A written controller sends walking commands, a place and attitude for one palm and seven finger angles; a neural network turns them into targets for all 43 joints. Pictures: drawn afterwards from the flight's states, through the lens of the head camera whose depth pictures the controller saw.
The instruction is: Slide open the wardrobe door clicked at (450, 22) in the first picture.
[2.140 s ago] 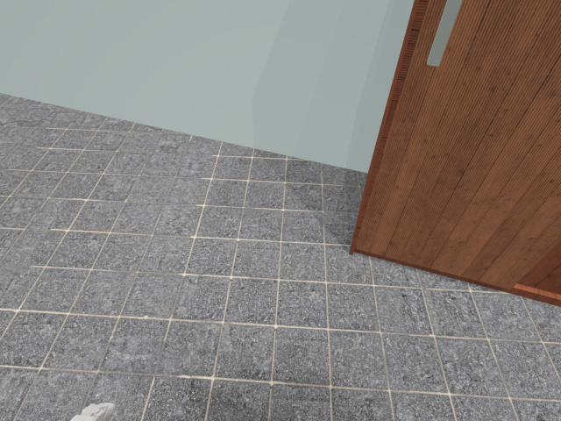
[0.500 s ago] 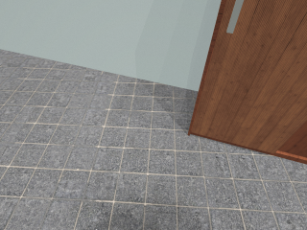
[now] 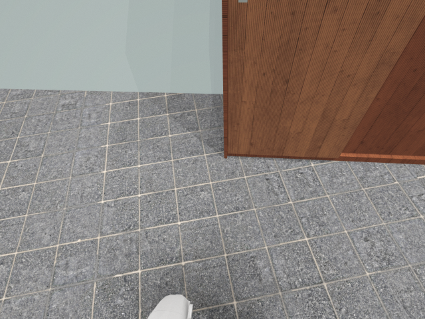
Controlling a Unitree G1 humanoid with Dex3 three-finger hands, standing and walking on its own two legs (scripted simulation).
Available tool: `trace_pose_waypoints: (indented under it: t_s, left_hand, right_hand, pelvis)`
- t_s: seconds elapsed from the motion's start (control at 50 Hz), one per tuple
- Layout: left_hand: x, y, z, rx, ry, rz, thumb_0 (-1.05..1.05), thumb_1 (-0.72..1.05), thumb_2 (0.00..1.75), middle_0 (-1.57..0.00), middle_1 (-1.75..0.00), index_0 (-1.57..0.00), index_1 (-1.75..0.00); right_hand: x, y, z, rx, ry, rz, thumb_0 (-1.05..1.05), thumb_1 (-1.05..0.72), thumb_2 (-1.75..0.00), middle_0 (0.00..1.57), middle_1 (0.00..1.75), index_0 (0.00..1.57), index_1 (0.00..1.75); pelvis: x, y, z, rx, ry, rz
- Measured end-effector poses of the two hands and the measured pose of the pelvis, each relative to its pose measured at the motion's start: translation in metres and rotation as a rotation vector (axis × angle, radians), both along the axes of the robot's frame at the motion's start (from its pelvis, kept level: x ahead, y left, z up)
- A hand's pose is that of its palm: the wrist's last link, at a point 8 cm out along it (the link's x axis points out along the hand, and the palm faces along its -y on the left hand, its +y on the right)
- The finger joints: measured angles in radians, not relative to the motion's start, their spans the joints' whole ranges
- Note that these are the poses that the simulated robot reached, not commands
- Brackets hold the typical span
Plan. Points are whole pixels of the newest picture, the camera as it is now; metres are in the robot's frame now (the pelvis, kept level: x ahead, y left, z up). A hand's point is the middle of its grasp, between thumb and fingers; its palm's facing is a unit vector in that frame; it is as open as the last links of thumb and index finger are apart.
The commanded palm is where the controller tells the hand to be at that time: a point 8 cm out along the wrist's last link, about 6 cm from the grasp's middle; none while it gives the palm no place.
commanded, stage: walk to a spot facing it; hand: left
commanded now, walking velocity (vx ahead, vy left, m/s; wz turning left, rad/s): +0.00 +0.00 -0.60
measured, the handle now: out of the picture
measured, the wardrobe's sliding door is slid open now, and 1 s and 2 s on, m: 0.00 0.00 0.00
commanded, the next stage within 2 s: turn to face it in 1.82 s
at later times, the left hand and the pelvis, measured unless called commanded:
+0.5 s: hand out of the picture +0.11 +0.29 -0.17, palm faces -0.21 -0.95 -0.22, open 7.4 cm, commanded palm none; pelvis -0.02 +0.09 +0.00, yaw -17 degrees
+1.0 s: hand (169, 286) +0.19 +0.13 -0.16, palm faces -0.61 -0.76 -0.22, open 7.4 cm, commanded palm none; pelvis -0.02 +0.05 -0.01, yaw -37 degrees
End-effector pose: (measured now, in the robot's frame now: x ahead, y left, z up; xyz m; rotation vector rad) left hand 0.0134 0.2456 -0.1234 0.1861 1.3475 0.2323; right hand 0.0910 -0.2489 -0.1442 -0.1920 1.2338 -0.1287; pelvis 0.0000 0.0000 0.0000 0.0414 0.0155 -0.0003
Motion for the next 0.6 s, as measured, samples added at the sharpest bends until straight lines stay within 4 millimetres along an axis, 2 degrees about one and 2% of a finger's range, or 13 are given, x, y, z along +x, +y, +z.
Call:
trace_pose_waypoints:
  t_s: [0.1,0.18,0.26,0.34,0.4,0.46,0.6]
  left_hand:
    - [0.014,0.006,0.002,-0.002,-0.017,-0.042,0.00,0.90,0.90,-0.21,-0.30,-0.20,-0.30]
    - [0.027,0.019,-0.001,-0.003,-0.043,-0.081,0.00,0.90,0.90,-0.21,-0.30,-0.20,-0.30]
    - [0.041,0.037,-0.006,-0.009,-0.064,-0.127,0.00,0.90,0.90,-0.21,-0.30,-0.20,-0.30]
    - [0.056,0.060,-0.015,-0.020,-0.077,-0.182,0.00,0.90,0.90,-0.21,-0.30,-0.20,-0.30]
    - [0.073,0.078,-0.025,-0.034,-0.092,-0.221,0.00,0.90,0.90,-0.20,-0.30,-0.20,-0.30]
    - [0.089,0.089,-0.022,-0.045,-0.105,-0.275,0.01,0.91,0.90,-0.20,-0.30,-0.20,-0.30]
    - [0.115,0.097,-0.016,-0.065,-0.104,-0.381,0.00,0.91,0.90,-0.20,-0.30,-0.20,-0.30]
  right_hand:
    - [-0.003,-0.007,0.010,-0.037,-0.034,-0.052,0.00,-0.91,-0.90,0.20,0.30,0.20,0.30]
    - [-0.005,-0.003,0.017,-0.062,-0.067,-0.083,0.00,-0.91,-0.90,0.20,0.30,0.20,0.30]
    - [-0.006,0.010,0.025,-0.079,-0.110,-0.113,0.00,-0.91,-0.90,0.20,0.30,0.20,0.30]
    - [-0.013,0.031,0.034,-0.096,-0.163,-0.152,0.00,-0.91,-0.90,0.20,0.30,0.20,0.30]
    - [-0.032,0.050,0.038,-0.119,-0.187,-0.189,0.00,-0.91,-0.90,0.20,0.30,0.20,0.30]
    - [-0.061,0.066,0.045,-0.125,-0.155,-0.231,0.00,-0.91,-0.90,0.20,0.30,0.20,0.30]
    - [-0.125,0.097,0.044,-0.120,-0.073,-0.363,0.00,-0.91,-0.90,0.20,0.30,0.20,0.30]
  pelvis:
    - [0.000,0.006,0.003,-0.011,0.012,-0.051]
    - [-0.002,0.017,0.002,-0.023,0.013,-0.091]
    - [-0.005,0.033,0.001,-0.035,0.015,-0.138]
    - [-0.011,0.055,-0.003,-0.047,0.018,-0.189]
    - [-0.015,0.072,-0.008,-0.048,0.008,-0.223]
    - [-0.017,0.084,-0.002,-0.066,-0.009,-0.271]
    - [-0.018,0.103,0.005,-0.090,-0.013,-0.375]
